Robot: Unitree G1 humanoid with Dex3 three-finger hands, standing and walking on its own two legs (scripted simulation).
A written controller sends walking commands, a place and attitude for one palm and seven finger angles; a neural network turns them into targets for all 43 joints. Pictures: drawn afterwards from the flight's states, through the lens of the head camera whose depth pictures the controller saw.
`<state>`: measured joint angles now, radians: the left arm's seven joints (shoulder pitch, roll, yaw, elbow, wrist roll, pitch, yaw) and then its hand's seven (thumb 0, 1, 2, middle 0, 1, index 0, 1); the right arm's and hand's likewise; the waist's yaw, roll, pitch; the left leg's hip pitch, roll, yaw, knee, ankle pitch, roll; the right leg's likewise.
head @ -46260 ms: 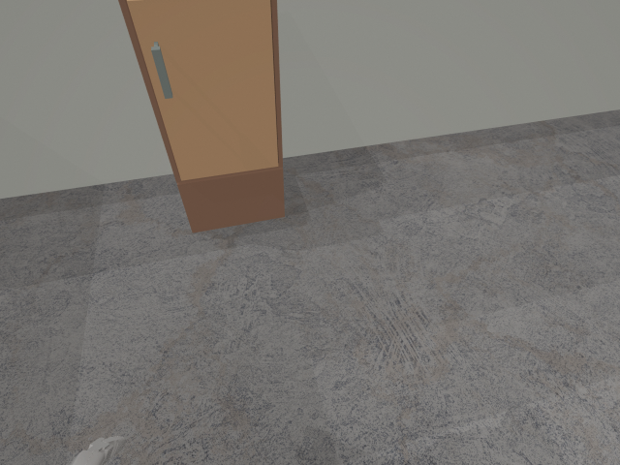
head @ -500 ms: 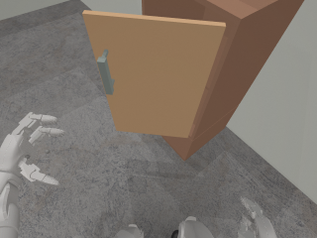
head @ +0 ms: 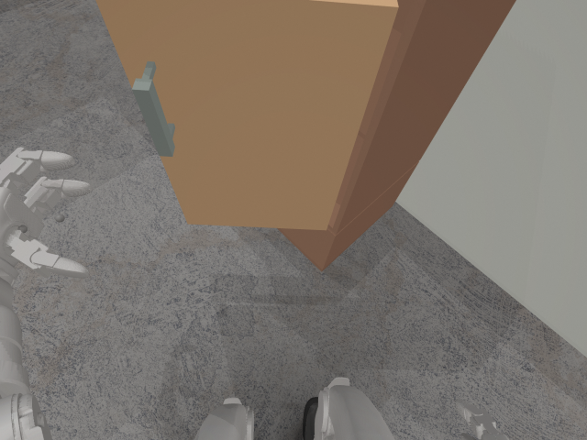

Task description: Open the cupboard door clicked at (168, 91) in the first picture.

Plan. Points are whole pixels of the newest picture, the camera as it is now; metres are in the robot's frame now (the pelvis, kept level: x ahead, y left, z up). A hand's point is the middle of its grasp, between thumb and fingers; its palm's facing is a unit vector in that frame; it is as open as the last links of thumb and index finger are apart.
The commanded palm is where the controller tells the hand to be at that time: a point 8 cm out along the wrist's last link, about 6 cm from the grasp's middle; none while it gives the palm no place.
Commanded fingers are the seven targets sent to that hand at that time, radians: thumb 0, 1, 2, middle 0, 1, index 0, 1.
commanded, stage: move the hooked fingers beside the handle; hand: left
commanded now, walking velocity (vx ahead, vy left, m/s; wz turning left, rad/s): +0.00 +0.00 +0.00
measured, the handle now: (158, 111) +0.57 +0.21 +0.04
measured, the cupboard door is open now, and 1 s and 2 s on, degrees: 45 45 45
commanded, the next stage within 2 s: slide the fingers in behind the handle in 1.78 s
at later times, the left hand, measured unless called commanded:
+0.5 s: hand (81, 171) +0.45 +0.29 +0.05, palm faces -0.03 -1.00 -0.02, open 13.9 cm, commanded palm +0.43 +0.33 +0.05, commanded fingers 0.00 -0.50 0.30 -0.30 -1.20 -0.30 -1.20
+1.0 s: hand (118, 125) +0.53 +0.26 +0.05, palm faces -0.03 -1.00 -0.05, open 13.9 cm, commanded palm +0.51 +0.31 +0.05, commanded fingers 0.00 -0.50 0.30 -0.30 -1.20 -0.30 -1.20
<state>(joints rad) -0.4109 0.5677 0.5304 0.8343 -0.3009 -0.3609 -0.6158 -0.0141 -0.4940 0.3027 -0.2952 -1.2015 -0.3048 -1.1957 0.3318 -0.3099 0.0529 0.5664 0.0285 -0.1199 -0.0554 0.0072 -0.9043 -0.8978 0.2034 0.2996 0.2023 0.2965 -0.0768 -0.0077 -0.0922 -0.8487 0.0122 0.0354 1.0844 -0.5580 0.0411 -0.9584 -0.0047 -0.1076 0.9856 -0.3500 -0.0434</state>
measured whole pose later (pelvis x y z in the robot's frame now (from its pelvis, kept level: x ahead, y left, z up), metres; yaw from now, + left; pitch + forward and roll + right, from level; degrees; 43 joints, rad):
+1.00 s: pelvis +0.00 +0.01 -0.02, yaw -1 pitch +26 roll -4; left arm -0.97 0.76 0.52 1.24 -0.08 -0.37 -0.46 -0.01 -0.49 0.30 -0.30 -1.20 -0.31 -1.20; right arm 0.39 -0.30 0.09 0.57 -0.01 0.08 -0.03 0.00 -0.90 -0.90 0.20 0.30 0.20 0.30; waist -0.22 0.02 -0.08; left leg -1.04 0.02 0.02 1.16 -0.58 0.06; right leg -1.13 0.00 -0.12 1.01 -0.35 -0.03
